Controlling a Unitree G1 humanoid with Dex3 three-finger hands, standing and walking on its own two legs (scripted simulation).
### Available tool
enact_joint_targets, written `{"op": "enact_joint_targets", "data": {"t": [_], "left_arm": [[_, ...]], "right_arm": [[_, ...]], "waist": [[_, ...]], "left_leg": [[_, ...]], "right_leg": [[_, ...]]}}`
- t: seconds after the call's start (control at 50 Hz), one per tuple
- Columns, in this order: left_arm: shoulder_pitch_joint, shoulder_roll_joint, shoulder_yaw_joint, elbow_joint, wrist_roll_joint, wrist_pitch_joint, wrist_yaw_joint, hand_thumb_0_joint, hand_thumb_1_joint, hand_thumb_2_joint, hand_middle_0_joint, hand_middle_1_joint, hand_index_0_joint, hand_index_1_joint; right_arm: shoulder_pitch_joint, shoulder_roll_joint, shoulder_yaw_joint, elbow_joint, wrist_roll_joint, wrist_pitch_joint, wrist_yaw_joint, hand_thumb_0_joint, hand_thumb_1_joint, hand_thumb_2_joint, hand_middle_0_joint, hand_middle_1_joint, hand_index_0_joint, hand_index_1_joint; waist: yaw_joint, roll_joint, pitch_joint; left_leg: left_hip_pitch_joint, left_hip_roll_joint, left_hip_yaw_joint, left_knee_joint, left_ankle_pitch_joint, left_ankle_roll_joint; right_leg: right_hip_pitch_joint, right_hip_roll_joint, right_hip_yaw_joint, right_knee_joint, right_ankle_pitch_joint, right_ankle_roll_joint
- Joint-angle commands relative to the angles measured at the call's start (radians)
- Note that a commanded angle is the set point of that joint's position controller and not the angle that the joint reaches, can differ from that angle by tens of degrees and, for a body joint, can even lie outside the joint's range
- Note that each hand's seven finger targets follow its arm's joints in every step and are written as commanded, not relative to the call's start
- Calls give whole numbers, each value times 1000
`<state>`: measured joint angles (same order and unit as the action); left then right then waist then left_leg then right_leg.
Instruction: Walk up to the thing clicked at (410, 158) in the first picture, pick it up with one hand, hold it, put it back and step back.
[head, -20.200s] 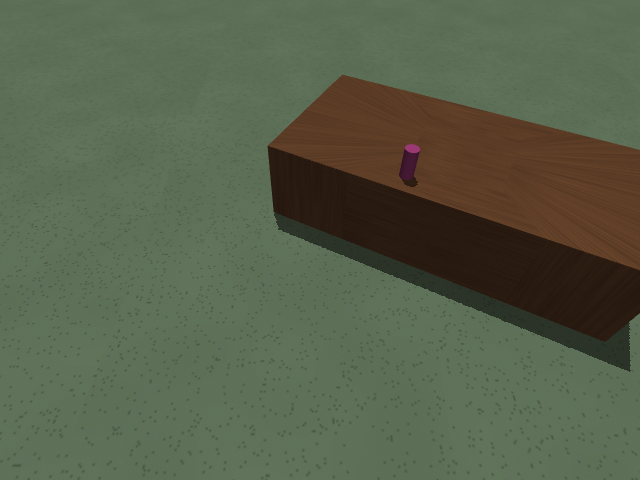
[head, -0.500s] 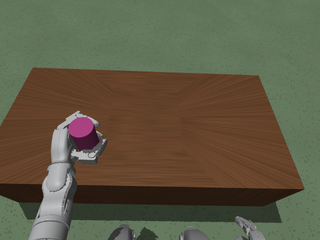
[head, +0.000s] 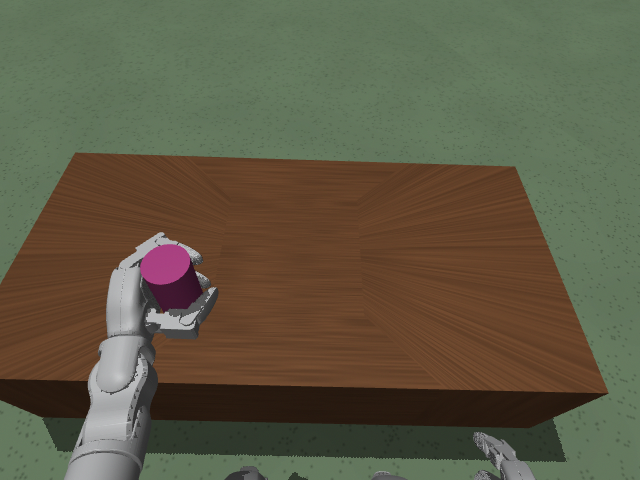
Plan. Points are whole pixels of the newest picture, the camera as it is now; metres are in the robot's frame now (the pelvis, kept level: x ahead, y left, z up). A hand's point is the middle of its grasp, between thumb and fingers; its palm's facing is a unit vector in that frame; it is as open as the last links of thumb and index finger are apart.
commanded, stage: hold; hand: left
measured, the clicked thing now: (177, 290) +0.33 +0.17 +0.05
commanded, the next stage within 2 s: none
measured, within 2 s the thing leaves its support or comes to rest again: neither
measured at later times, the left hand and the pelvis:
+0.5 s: hand (183, 291) +0.33 +0.16 +0.06, palm faces +0.11 -0.99 -0.01, open 7.5 cm; pelvis +0.00 +0.00 +0.01, yaw +0 degrees
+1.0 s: hand (182, 292) +0.32 +0.16 +0.06, palm faces +0.10 -0.99 +0.00, open 7.5 cm; pelvis -0.01 +0.00 +0.01, yaw +0 degrees
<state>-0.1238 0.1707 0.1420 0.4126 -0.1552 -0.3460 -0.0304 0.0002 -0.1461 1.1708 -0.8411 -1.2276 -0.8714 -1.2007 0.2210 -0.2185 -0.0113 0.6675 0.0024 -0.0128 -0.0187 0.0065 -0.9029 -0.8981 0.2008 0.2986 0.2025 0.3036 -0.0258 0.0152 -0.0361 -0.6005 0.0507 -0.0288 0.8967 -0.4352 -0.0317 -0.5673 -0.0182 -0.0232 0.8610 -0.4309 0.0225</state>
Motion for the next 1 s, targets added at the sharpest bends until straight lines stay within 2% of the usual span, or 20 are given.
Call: {"op": "enact_joint_targets", "data": {"t": [0.0,0.06,0.1,0.14,0.16,0.18,0.22,0.26,0.3,0.34,0.46,0.54,0.56,0.58,0.62,0.7,0.76,0.88,0.92,0.98], "left_arm": [[-280,129,38,-259,-14,-94,-2,0,367,1313,-1353,-1492,-1376,-1484],[-302,140,61,-297,-23,-97,-1,0,346,1328,-1361,-1507,-1386,-1499],[-291,119,39,-289,-26,-95,-4,0,358,1327,-1358,-1505,-1383,-1496],[-258,119,42,-242,-21,-88,-5,0,380,1336,-1359,-1509,-1383,-1501],[-308,144,57,-303,-26,-93,-3,0,403,1339,-1368,-1507,-1390,-1499],[-306,118,28,-329,-28,-98,-7,0,359,1339,-1385,-1525,-1409,-1517],[-248,127,42,-266,-20,-81,-3,0,371,1343,-1376,-1525,-1401,-1516],[-255,91,14,-246,-21,-79,-4,0,385,1349,-1375,-1525,-1399,-1516],[-356,142,55,-343,-23,-96,4,0,401,1353,-1377,-1525,-1400,-1517],[-284,137,56,-279,-16,-88,6,0,403,1354,-1385,-1535,-1410,-1525],[-315,112,30,-304,-20,-91,0,0,414,1393,-1399,-1565,-1424,-1556],[-295,111,29,-282,-20,-84,-1,0,456,1384,-1390,-1551,-1415,-1540],[-257,105,31,-223,-16,-76,-1,0,450,1393,-1391,-1555,-1414,-1547],[-331,135,47,-312,-19,-88,2,0,447,1385,-1398,-1556,-1422,-1547],[-306,144,54,-303,-16,-92,4,0,437,1390,-1393,-1560,-1419,-1550],[-303,106,22,-267,-19,-81,1,0,447,1398,-1396,-1564,-1421,-1555],[-336,139,42,-301,-12,-93,-1,0,453,1389,-1387,-1551,-1412,-1542],[-314,121,26,-301,-17,-91,-2,0,477,1399,-1396,-1560,-1421,-1551],[-291,111,26,-255,-17,-85,0,0,455,1404,-1403,-1566,-1426,-1559],[-310,122,43,-265,-17,-93,1,0,437,1403,-1399,-1565,-1423,-1557]], "right_arm": [[-10,-133,-52,-106,-4,-39,-16,0,-901,-897,200,300,200,300],[-17,-123,-45,-114,-3,-40,-14,0,-902,-898,200,300,200,300],[-28,-131,-47,-120,0,-41,-14,0,-900,-898,200,300,200,300],[-34,-138,-53,-122,-1,-40,-15,0,-894,-897,200,300,200,300],[-26,-134,-51,-118,0,-41,-17,0,-896,-897,200,300,200,300],[-38,-121,-41,-129,1,-46,-15,0,-903,-898,200,300,200,300],[-22,-132,-50,-112,1,-44,-17,0,-899,-898,200,300,200,300],[-26,-130,-48,-114,1,-46,-16,0,-895,-897,200,300,200,300],[-33,-124,-45,-118,-3,-48,-17,0,-896,-898,200,300,200,300],[-35,-125,-43,-118,-1,-50,-16,0,-897,-898,200,300,200,300],[-50,-120,-40,-132,0,-55,-14,0,-894,-898,200,300,200,300],[-26,-127,-45,-116,-1,-55,-15,0,-892,-898,200,300,200,300],[-41,-133,-51,-115,1,-52,-16,0,-892,-898,200,300,200,300],[-37,-122,-43,-122,-2,-54,-14,0,-894,-898,200,300,200,300],[-48,-119,-39,-131,1,-56,-12,0,-891,-898,200,300,200,300],[-33,-124,-43,-111,1,-57,-15,0,-893,-899,200,300,200,300],[-41,-119,-41,-116,-3,-55,-15,0,-889,-898,200,300,200,300],[-35,-123,-41,-125,0,-58,-15,0,-896,-900,200,300,200,300],[-46,-121,-39,-121,2,-57,-14,0,-894,-900,200,300,200,300],[-38,-123,-45,-115,-1,-59,-11,0,-893,-900,200,300,200,300]], "waist": [[-9,22,-317],[0,23,-309],[-2,27,-288],[0,5,-293],[1,5,-307],[-3,2,-298],[7,18,-294],[-8,-24,-257],[-4,11,-298],[9,21,-285],[-1,14,-257],[-5,0,-294],[3,-2,-255],[2,7,-283],[14,28,-287],[-9,0,-258],[4,28,-286],[1,16,-308],[0,-9,-245],[1,9,-277]], "left_leg": [[184,-34,30,-116,315,27],[179,-33,26,-130,303,26],[192,-31,22,-151,261,23],[190,-33,25,-149,261,26],[186,-37,32,-146,265,29],[194,-36,32,-147,280,28],[192,-39,34,-150,287,27],[188,-34,30,-159,262,29],[202,-35,30,-157,264,29],[206,-36,31,-162,280,25],[203,-36,31,-172,263,26],[222,-33,28,-171,289,27],[202,-37,30,-173,275,26],[207,-36,30,-169,281,28],[218,-39,35,-175,279,24],[214,-39,35,-175,275,29],[219,-39,34,-176,275,27],[236,-37,32,-176,308,26],[205,-40,34,-185,259,29],[215,-37,30,-184,261,28]], "right_leg": [[141,22,-13,-115,361,-21],[151,23,-17,-117,345,-24],[136,26,-22,-126,293,-27],[145,26,-19,-139,298,-23],[168,22,-12,-148,315,-20],[175,21,-14,-146,331,-19],[170,22,-13,-147,335,-21],[148,25,-19,-152,311,-20],[163,21,-14,-152,314,-20],[172,23,-18,-148,317,-24],[158,24,-18,-160,306,-22],[179,24,-19,-158,331,-22],[172,23,-18,-165,317,-21],[182,21,-17,-166,325,-21],[189,21,-15,-166,318,-23],[169,20,-14,-176,327,-18],[177,19,-14,-172,319,-21],[201,21,-18,-168,350,-21],[178,21,-17,-183,306,-19],[175,21,-19,-173,305,-21]]}}
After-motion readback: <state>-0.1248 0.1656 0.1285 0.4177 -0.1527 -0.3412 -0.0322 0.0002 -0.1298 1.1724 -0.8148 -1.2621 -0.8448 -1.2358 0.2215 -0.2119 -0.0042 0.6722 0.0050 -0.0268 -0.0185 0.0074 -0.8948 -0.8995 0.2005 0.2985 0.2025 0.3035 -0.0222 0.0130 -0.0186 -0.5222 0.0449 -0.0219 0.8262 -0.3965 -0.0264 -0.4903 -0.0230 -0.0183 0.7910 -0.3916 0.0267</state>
